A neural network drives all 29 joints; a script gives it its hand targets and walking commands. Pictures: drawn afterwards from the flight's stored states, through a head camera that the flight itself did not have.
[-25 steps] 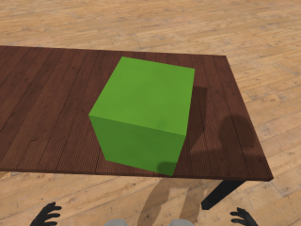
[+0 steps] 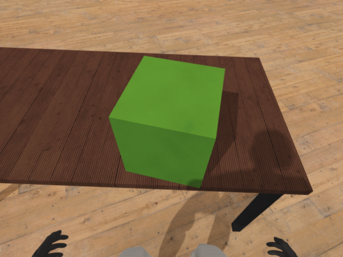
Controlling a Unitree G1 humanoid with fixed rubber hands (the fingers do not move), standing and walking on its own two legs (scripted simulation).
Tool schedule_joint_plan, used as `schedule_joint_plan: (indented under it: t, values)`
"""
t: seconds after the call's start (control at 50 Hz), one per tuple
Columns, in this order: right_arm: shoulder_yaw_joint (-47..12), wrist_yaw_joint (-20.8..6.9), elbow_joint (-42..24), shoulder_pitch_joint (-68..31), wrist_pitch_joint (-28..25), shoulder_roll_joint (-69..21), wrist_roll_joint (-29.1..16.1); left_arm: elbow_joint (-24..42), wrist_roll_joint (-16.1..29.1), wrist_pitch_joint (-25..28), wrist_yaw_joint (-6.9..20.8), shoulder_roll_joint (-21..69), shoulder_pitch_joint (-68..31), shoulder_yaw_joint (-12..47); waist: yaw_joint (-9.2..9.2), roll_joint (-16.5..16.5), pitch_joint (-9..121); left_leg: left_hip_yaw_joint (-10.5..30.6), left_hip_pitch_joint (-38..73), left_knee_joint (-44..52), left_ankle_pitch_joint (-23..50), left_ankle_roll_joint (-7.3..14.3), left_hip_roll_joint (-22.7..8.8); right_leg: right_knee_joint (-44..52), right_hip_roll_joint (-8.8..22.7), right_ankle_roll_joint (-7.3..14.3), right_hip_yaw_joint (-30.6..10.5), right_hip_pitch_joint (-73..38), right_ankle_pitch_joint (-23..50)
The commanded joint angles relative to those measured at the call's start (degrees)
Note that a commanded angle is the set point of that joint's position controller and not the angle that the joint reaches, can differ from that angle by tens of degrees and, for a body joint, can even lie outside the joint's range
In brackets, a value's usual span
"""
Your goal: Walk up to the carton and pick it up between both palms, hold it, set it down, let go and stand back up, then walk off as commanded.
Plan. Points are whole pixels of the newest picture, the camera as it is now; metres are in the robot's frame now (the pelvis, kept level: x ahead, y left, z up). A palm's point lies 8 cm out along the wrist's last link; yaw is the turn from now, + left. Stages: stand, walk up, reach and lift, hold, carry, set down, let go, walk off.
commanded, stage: walk up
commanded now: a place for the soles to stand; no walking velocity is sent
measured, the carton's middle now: (172, 123) +0.45 +0.00 +0.02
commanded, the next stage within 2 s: reach and lift in 0.90 s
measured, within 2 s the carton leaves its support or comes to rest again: neither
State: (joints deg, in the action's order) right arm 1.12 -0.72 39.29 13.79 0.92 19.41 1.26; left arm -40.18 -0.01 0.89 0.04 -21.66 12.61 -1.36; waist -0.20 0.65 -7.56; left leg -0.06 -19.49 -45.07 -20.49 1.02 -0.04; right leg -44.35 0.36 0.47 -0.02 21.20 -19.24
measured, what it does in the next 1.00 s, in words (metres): stands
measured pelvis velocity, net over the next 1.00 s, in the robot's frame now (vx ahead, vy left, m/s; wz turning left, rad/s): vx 0.01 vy -0.01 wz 0.00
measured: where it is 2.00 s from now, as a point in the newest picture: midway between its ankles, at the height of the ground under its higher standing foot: outside the picture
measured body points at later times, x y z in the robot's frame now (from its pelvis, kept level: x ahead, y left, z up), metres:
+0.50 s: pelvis +0.01 -0.01 +0.00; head +0.04 -0.02 +0.45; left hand +0.12 +0.30 -0.09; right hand +0.13 -0.29 -0.11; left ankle +0.04 +0.11 -0.71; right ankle +0.06 -0.13 -0.71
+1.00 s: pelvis +0.01 -0.01 +0.00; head +0.03 -0.02 +0.45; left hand +0.14 +0.30 -0.10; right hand +0.13 -0.30 -0.11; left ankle +0.04 +0.12 -0.71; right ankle +0.06 -0.13 -0.71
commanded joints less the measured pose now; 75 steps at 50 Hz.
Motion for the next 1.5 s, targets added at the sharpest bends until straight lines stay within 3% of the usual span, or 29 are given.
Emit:
schedule_joint_plan:
  t: [0.0,0.04,0.08,0.12,0.14,0.16,0.18,0.24,0.26,0.28,0.32,0.34,0.36,0.42,0.46,0.56,0.6,0.68,0.8,0.86,0.88,0.9,0.92,0.96,1.06,1.1,1.16,1.32,1.48]
  values:
    - [5.7,0.6,-2.5,-7.4,-2.5,17.6,0.6,0.3,-1.1,0.8,-0.2,-11.6,5.0,-5.1,2.9,10.9,2.7,17.3,-14.0,22.2,-15.5,10.5,-12.2,-2.5,-2.3,2.6,0.9,-5.8,-9.4]
    - [5.5,0.5,-3.2,-6.2,-2.0,16.3,0.7,0.5,-1.3,1.2,0.0,-11.3,2.8,-5.2,1.78,10.9,2.9,14.8,-16.7,21.1,-17.6,7.9,-9.1,0.1,-1.5,3.7,1.3,-8.7,-7.3]
    - [5.8,0.6,-3.2,-4.9,-1.4,15.5,0.7,0.4,-1.4,1.8,0.1,-12.1,3.3,-5.3,1.5,4.9,3.4,11.6,-15.4,17.6,-18.0,5.7,-6.2,6.4,0.3,4.8,-2.9,-7.4,-6.9]
    - [5.7,0.5,-2.8,-4.8,-1.0,14.5,0.4,1.1,-2.0,2.3,-0.3,-13.9,3.4,-5.1,1.97,0.0,2.8,7.8,-9.8,9.2,-15.0,3.3,-3.5,16.3,6.0,7.1,-14.1,-0.2,-16.8]
    - [6.1,0.4,-1.9,-2.7,-1.0,13.5,0.4,1.9,-1.8,2.5,-0.5,-15.1,0.6,-5.1,-0.39,-1.8,3.2,5.1,-5.2,4.5,-12.7,2.2,-0.3,20.3,10.0,8.2,-19.3,3.9,-19.6]
    - [5.6,0.4,-1.0,-1.2,-1.0,13.2,0.5,2.1,-1.7,2.6,-0.8,-17.3,-1.9,-5.5,-0.65,-5.5,0.6,1.4,-1.7,-3.4,-8.1,1.8,1.1,23.1,13.7,9.8,-22.8,9.8,-20.0]
    - [5.5,0.4,-0.4,1.8,-1.2,12.5,0.5,2.5,-1.8,2.8,-0.9,-17.3,-2.9,-5.3,-2.68,-3.5,1.7,2.2,1.8,-1.8,-7.5,2.4,0.8,21.7,15.1,11.7,-23.5,12.1,-13.8]
    - [5.9,0.1,-0.4,3.1,-1.8,13.6,0.8,3.4,-1.0,1.8,-0.8,-13.1,-4.3,-4.1,-3.1,-1.7,2.2,8.7,4.1,11.9,-6.5,4.2,-3.4,13.5,8.1,5.7,-12.7,11.9,-11.7]
    - [5.8,0.2,-1.1,0.4,-2.0,14.9,0.5,3.2,-1.0,1.7,-0.7,-11.5,-0.1,-4.3,-0.94,6.6,3.9,15.5,-0.5,17.3,-13.3,6.4,-6.7,8.7,3.4,3.8,-9.1,9.1,-12.3]
    - [6.0,0.3,-1.4,-1.2,-2.2,16.3,0.2,2.7,-1.5,1.5,-0.7,-13.1,1.3,-4.2,-0.35,7.3,3.4,20.5,-4.8,21.9,-19.9,8.5,-10.6,1.0,0.2,2.8,-2.9,5.0,-9.8]
    - [5.5,0.3,-2.4,-4.6,-2.5,16.4,0.5,1.3,-1.6,1.7,-0.6,-13.1,3.8,-5.3,2.32,7.4,4.0,15.9,-10.0,20.0,-9.6,9.0,-11.2,-0.9,-1.4,2.5,0.8,-4.3,-5.7]
    - [5.4,0.3,-1.7,-4.4,-2.3,16.4,0.8,0.7,-1.1,2.0,-0.4,-12.8,5.0,-5.4,2.66,8.8,5.3,14.8,-6.6,17.0,-1.5,7.8,-9.9,2.9,-0.6,2.4,-0.9,-4.2,-3.3]
    - [5.3,0.4,-3.0,-5.2,-2.4,14.8,0.0,0.8,-1.1,2.5,-0.7,-12.7,4.2,-5.1,2.23,3.1,5.7,12.8,-6.0,14.7,1.6,6.5,-8.5,6.2,1.5,4.1,-3.7,-5.5,0.8]
    - [4.5,0.9,-2.7,-0.7,-2.1,12.0,-0.7,2.4,-1.1,2.9,-0.6,-15.7,1.1,-5.1,-0.36,-2.5,11.4,5.0,1.3,5.3,7.4,3.1,-2.5,10.0,9.3,7.6,-13.0,-4.6,12.3]
    - [5.5,1.0,-1.2,0.2,-2.0,14.2,-0.2,2.3,-0.8,2.5,-0.9,-15.6,-0.5,-5.1,-0.91,0.0,10.1,5.7,2.8,4.2,9.2,2.7,-3.3,8.8,10.9,8.8,-15.0,0.0,14.3]
    - [5.3,0.8,-0.9,-1.3,-2.3,13.7,-0.2,1.8,-0.8,1.9,-0.8,-14.2,-1.8,-4.3,-0.34,-2.2,8.1,8.7,0.7,8.5,2.8,5.1,-4.0,9.0,8.2,6.6,-10.8,2.5,3.9]
    - [5.1,0.9,-0.4,-2.9,-2.5,15.8,-0.1,0.8,-0.5,1.8,-0.7,-13.4,-0.6,-4.0,0.28,3.5,5.8,12.5,-2.2,12.9,5.2,5.7,-6.9,6.7,5.0,4.4,-7.1,0.8,2.2]
    - [5.5,0.8,-2.1,-3.7,-2.8,17.3,0.2,1.0,-0.5,1.6,-0.5,-11.1,-1.8,-4.1,1.42,3.7,8.8,13.6,-4.2,14.9,3.8,7.8,-9.5,2.5,1.0,3.9,-3.4,-3.7,0.3]
    - [5.0,1.1,-0.9,-0.5,-1.8,13.9,-0.7,1.9,-1.1,2.6,-0.9,-16.2,-3.6,-4.6,-1.31,-4.9,9.9,1.9,0.8,-1.7,1.7,2.0,-0.5,13.8,13.7,10.7,-19.1,0.4,12.3]
    - [5.2,0.8,-1.5,0.4,-2.2,15.7,0.1,1.4,-0.8,2.1,-0.8,-14.5,-4.1,-4.4,-1.23,1.4,6.2,9.1,3.3,9.5,1.5,3.9,-4.6,10.6,9.0,6.5,-13.4,8.3,2.8]
    - [5.1,0.7,-2.0,-1.0,-2.5,15.2,0.0,1.9,-1.1,2.0,-0.7,-13.1,-4.4,-4.5,-0.35,-0.1,7.6,12.6,0.2,12.5,-1.2,5.8,-7.0,9.3,6.0,4.7,-9.2,2.8,-3.1]
    - [8.6,-1.0,10.2,-18.3,-14.3,4.8,5.0,5.0,-0.9,-9.6,-1.3,-4.1,-13.5,-1.8,0.34,-0.3,7.2,-2.9,-13.7,14.2,-10.8,0.2,-4.0,3.0,-2.2,2.4,3.9,-5.2,-8.5]
    - [9.2,-2.4,11.7,-15.0,-14.9,7.2,5.8,8.0,-2.4,-12.6,-2.2,-3.0,-11.4,-1.9,-0.53,5.6,6.4,-2.4,-24.0,17.4,-16.1,1.7,-6.3,-4.1,-4.3,2.5,6.9,-13.2,-2.0]
    - [11.8,-1.8,8.9,-13.7,-16.4,9.5,6.2,14.0,-3.1,-15.7,-2.3,-3.1,-13.1,-4.1,-2.34,1.2,7.2,-3.9,-24.5,16.3,-13.7,2.5,-6.4,-2.7,-3.5,1.7,5.6,-16.9,1.3]
    - [9.3,-1.3,6.1,-9.1,-16.8,5.9,3.0,20.8,-4.0,-16.9,-2.1,-5.4,-13.1,-7.6,-0.06,2.7,11.6,-4.3,-14.8,18.0,-5.1,1.9,-4.6,3.3,-2.3,2.0,2.5,-19.9,8.1]
    - [8.8,0.4,1.5,-5.3,-17.2,4.0,2.3,23.7,-3.6,-15.6,-1.6,-6.2,-12.3,-7.9,-1.49,-1.5,11.8,-4.6,-12.8,17.6,-3.0,2.6,-3.5,6.7,-2.6,1.1,0.8,-22.7,10.4]
    - [7.7,1.8,-2.3,-4.4,-17.4,0.2,1.9,20.3,-0.6,-15.2,-0.2,-9.0,-10.8,-7.4,1.31,-12.8,9.5,-6.1,-2.9,13.5,3.6,1.8,0.0,14.0,0.3,0.3,-4.4,-14.3,6.1]
    - [0.8,4.6,-11.8,1.9,-17.3,-7.0,0.0,20.8,-1.0,-11.2,1.6,-10.3,-9.2,-10.8,2.95,-8.5,10.9,-6.3,6.8,16.8,5.9,0.2,2.6,23.3,4.9,-0.5,-8.7,-12.7,-3.5]
    - [1.4,6.3,-14.7,3.3,-19.3,-9.1,-0.4,24.5,3.6,-5.7,2.9,-10.7,-7.7,-8.0,1.43,-5.3,9.6,-6.6,13.7,21.1,9.1,-0.7,2.0,24.8,3.3,0.7,-4.2,-10.3,3.3]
